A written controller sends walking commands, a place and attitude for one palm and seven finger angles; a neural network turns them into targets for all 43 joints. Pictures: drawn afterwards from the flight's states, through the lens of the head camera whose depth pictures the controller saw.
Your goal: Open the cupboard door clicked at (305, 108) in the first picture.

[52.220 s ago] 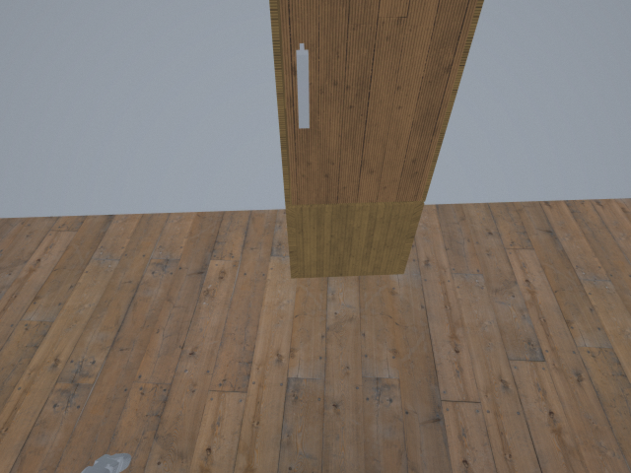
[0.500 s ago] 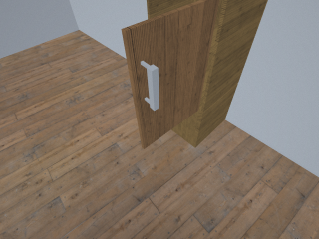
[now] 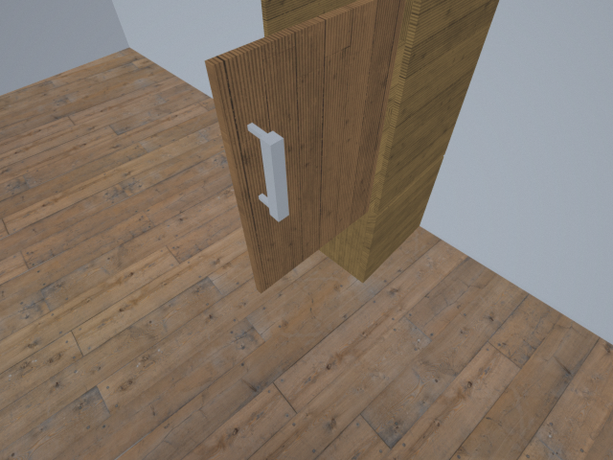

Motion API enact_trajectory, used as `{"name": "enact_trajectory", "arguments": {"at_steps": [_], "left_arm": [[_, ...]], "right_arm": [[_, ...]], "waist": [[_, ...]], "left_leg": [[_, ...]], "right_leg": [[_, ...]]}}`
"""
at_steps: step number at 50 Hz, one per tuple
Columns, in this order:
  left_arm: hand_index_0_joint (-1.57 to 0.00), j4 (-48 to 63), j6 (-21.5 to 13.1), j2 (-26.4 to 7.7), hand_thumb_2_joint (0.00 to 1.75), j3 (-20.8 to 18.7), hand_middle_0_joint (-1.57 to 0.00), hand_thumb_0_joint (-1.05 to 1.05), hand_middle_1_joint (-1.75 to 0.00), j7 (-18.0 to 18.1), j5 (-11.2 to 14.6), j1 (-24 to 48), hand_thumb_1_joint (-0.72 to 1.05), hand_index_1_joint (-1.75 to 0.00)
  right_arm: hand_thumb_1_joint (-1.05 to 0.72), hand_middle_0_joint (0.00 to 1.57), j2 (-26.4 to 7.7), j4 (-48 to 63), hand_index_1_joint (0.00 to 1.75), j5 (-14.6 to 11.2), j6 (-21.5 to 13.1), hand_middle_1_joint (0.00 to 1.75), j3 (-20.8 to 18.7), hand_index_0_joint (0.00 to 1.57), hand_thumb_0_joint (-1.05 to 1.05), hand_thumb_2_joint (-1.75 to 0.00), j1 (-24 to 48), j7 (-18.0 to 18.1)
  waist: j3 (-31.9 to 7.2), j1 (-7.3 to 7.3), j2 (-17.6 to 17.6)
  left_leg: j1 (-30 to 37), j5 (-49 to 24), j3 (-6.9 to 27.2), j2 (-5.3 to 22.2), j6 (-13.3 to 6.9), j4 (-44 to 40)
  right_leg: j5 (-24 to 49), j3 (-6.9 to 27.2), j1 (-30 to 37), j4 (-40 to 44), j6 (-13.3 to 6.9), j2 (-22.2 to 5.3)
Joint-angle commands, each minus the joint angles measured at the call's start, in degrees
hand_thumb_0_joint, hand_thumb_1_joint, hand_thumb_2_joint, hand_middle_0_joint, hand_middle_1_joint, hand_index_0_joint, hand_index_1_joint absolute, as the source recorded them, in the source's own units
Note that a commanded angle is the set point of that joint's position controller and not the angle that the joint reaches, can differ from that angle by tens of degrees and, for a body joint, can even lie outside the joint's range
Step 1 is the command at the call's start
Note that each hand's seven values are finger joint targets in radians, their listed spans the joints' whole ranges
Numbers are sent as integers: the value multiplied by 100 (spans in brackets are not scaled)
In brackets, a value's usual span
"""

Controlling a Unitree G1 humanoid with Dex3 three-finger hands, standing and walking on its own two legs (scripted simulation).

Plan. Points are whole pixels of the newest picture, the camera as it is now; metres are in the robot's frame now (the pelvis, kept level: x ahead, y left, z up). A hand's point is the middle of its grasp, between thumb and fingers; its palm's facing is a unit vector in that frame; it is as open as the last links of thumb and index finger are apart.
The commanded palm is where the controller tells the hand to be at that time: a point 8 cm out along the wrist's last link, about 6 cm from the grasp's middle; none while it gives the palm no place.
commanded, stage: look to check the result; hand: left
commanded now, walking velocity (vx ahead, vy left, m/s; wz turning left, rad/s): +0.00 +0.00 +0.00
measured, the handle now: (267, 173) +0.54 +0.10 +0.04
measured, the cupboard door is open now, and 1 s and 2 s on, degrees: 86 86 86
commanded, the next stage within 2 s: stand and wait in 0.30 s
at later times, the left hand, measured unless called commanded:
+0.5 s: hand out of the picture +0.07 +0.22 -0.16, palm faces -0.02 -0.95 -0.30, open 7.4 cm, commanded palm none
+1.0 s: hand out of the picture +0.07 +0.23 -0.16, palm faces -0.03 -0.95 -0.31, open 7.4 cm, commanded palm none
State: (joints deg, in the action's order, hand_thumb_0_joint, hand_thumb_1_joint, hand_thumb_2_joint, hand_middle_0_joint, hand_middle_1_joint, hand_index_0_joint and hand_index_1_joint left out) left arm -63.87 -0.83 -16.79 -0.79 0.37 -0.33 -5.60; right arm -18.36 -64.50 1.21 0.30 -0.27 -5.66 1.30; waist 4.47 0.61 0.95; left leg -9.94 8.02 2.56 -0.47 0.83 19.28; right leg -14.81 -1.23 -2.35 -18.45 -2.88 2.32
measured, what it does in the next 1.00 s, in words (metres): stands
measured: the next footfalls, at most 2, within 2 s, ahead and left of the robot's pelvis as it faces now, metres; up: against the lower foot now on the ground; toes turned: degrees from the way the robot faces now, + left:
none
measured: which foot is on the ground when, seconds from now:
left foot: down 0.00-1.00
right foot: down 0.00-1.00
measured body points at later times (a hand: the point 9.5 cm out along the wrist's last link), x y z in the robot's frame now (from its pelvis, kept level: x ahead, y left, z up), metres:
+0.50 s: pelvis +0.01 +0.00 +0.00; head +0.03 -0.01 +0.45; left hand +0.07 +0.27 -0.14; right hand +0.08 -0.28 -0.15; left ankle +0.03 +0.13 -0.75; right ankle -0.05 -0.08 -0.75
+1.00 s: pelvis +0.01 +0.00 +0.00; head +0.03 +0.00 +0.45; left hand +0.07 +0.28 -0.14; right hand +0.06 -0.28 -0.15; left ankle +0.03 +0.13 -0.75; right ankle -0.05 -0.08 -0.75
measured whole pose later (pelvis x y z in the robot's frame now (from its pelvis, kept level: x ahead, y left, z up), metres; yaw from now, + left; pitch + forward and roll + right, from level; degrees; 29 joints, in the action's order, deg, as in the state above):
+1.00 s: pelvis +0.01 +0.00 +0.00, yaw -1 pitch -2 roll +0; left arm -64.7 -1.0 -16.4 -0.4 0.6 -0.2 -8.2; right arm -16.7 -65.4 1.0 0.4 -0.2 -7.2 1.4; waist 4.1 0.4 0.4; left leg -8.4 8.6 1.5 -0.4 0.6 18.5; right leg -14.5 -0.2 -0.7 -16.7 -2.6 2.3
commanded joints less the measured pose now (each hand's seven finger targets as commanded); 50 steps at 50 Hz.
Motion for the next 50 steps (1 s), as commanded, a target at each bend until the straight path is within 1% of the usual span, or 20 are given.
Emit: {"name": "enact_trajectory", "arguments": {"at_steps": [1,3,4,7,9,10,11,14,18,19,22,29,31,33,34,35,42,44,45,50], "left_arm": [[-20,273,-92,-1128,90,-228,-20,0,-30,111,7,-57,90,-30],[-20,258,-92,-1138,90,-222,-20,0,-30,116,8,-74,90,-30],[-20,255,-96,-1132,90,-236,-20,0,-30,124,4,-122,90,-30],[-20,219,-88,-1100,90,-210,-20,0,-30,125,15,-159,90,-30],[-20,217,-94,-1102,90,-223,-20,0,-30,135,10,-216,90,-30],[-20,205,-90,-1093,90,-211,-20,0,-30,137,15,-214,90,-30],[-20,197,-92,-1082,90,-210,-20,0,-30,137,15,-214,90,-30],[-20,200,-94,-1076,90,-218,-20,0,-30,142,5,-262,90,-30],[-20,178,-86,-1026,90,-196,-20,0,-30,133,11,-258,90,-30],[-20,184,-93,-1039,90,-210,-20,0,-30,137,3,-301,90,-30],[-20,184,-91,-1016,90,-197,-20,0,-30,131,8,-272,90,-30],[-20,211,-112,-1030,90,-211,-20,0,-30,141,4,-329,90,-30],[-20,213,-110,-1019,90,-206,-20,0,-30,140,10,-286,90,-30],[-20,208,-106,-1008,90,-202,-20,0,-30,136,12,-285,90,-30],[-20,214,-108,-1019,90,-213,-20,0,-30,139,4,-319,90,-30],[-20,206,-103,-1021,90,-205,-20,0,-30,136,8,-287,90,-30],[-20,214,-107,-1030,90,-190,-20,0,-30,125,15,-294,90,-30],[-20,204,-113,-1042,90,-199,-20,0,-30,128,10,-317,90,-30],[-20,204,-107,-1039,90,-187,-20,0,-30,126,14,-290,90,-30],[-20,194,-105,-1049,90,-185,-20,0,-30,120,11,-276,90,-30]], "right_arm": [[-90,20,-915,306,30,-25,-104,30,-166,20,0,-90,40,42],[-90,20,-931,303,30,-30,-95,30,-171,20,0,-90,19,46],[-90,20,-928,302,30,-38,-93,30,-171,20,0,-90,37,52],[-90,20,-893,282,30,-33,-91,30,-165,20,0,-90,6,58],[-90,20,-890,282,30,-48,-90,30,-170,20,0,-90,1,65],[-90,20,-856,271,30,-43,-87,30,-171,20,0,-90,-18,64],[-90,20,-867,270,30,-37,-89,30,-175,20,0,-90,-29,67],[-90,20,-861,267,30,-46,-92,30,-177,20,0,-90,-35,72],[-90,20,-810,246,30,-40,-89,30,-173,20,0,-90,-34,62],[-90,20,-818,254,30,-44,-91,30,-171,20,0,-90,-28,64],[-90,20,-791,230,30,-37,-95,30,-174,20,0,-90,-35,60],[-90,20,-798,244,30,-43,-111,30,-175,20,0,-90,-58,62],[-90,20,-798,234,30,-34,-113,30,-184,20,0,-90,-82,65],[-90,20,-791,243,30,-36,-113,30,-184,20,0,-90,-90,67],[-90,20,-794,250,30,-47,-111,30,-184,20,0,-90,-68,68],[-90,20,-781,236,30,-41,-108,30,-179,20,0,-90,-86,64],[-90,20,-807,223,30,-38,-115,30,-174,20,0,-90,-92,55],[-90,20,-808,235,30,-49,-112,30,-174,20,0,-90,-87,57],[-90,20,-815,225,30,-42,-112,30,-179,20,0,-90,-101,55],[-90,20,-839,217,30,-40,-118,30,-180,20,0,-90,-98,51]], "waist": [[-657,-36,-176],[-687,-21,-105],[-695,-42,-177],[-690,-27,-98],[-664,-47,-138],[-689,-26,-177],[-713,-26,-92],[-689,-39,-114],[-532,-24,-106],[-530,-50,-167],[-482,-32,-69],[-587,-51,-147],[-604,-31,-54],[-542,-30,-89],[-490,-50,-172],[-455,-35,-126],[-521,-38,-55],[-506,-52,-150],[-502,-27,-137],[-525,-26,-111]], "left_leg": [[575,-1351,377,648,-225,24],[609,-1338,368,643,-218,29],[631,-1376,365,639,-233,63],[659,-1405,360,648,-229,53],[676,-1452,326,647,-238,86],[685,-1423,335,652,-231,74],[696,-1460,318,657,-228,78],[713,-1483,321,667,-237,78],[654,-1290,353,656,-227,-12],[661,-1297,335,656,-232,16],[624,-1248,342,654,-221,-33],[679,-1337,330,651,-232,7],[666,-1404,326,659,-222,9],[648,-1381,337,660,-223,-14],[659,-1353,327,656,-232,-5],[620,-1295,322,658,-221,-32],[646,-1265,347,662,-219,-64],[665,-1254,334,664,-228,-55],[658,-1230,355,666,-221,-79],[680,-1216,378,680,-229,-116]], "right_leg": [[1882,574,-145,276,3,-931],[1904,603,-129,282,3,-928],[1978,598,-126,293,20,-919],[2015,603,-118,271,3,-922],[2111,590,-129,290,26,-921],[2125,587,-110,270,18,-929],[2160,593,-88,259,9,-931],[2097,585,-107,279,8,-909],[1825,605,-197,331,6,-904],[1859,583,-212,348,20,-911],[1773,610,-221,348,4,-910],[1951,606,-155,354,26,-921],[2041,616,-108,318,10,-926],[1976,602,-143,326,7,-915],[1956,591,-191,362,26,-906],[1921,602,-192,362,27,-918],[1786,636,-173,369,12,-913],[1779,607,-195,398,29,-909],[1731,629,-203,386,16,-905],[1572,629,-207,400,3,-902]]}}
